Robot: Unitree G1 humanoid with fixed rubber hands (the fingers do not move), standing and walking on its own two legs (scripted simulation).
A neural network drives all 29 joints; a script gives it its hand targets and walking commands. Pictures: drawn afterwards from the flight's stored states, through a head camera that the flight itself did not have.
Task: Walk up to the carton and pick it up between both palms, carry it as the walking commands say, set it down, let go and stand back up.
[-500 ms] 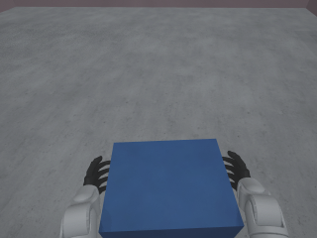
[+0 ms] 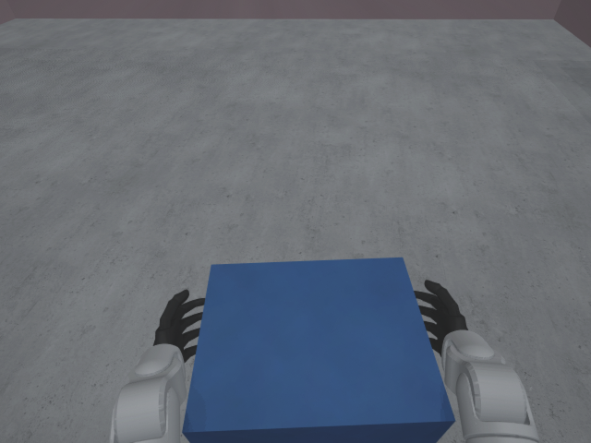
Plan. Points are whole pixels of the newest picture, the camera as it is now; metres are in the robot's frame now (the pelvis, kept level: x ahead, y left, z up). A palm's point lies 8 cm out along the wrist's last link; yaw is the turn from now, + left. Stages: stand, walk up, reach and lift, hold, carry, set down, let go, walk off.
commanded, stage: carry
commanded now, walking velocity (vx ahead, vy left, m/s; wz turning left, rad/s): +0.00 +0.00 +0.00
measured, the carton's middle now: (311, 372) +0.27 +0.00 -0.04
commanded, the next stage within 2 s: none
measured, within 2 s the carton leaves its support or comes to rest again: neither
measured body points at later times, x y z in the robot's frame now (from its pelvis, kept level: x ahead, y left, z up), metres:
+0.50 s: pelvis +0.00 +0.00 +0.00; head -0.02 +0.00 +0.45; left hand +0.28 +0.18 +0.05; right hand +0.27 -0.19 +0.05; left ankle +0.03 +0.13 -0.73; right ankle -0.04 -0.11 -0.73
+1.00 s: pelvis -0.01 +0.01 +0.00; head -0.03 +0.01 +0.45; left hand +0.27 +0.18 +0.05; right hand +0.26 -0.19 +0.05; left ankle +0.03 +0.13 -0.73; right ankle -0.04 -0.11 -0.73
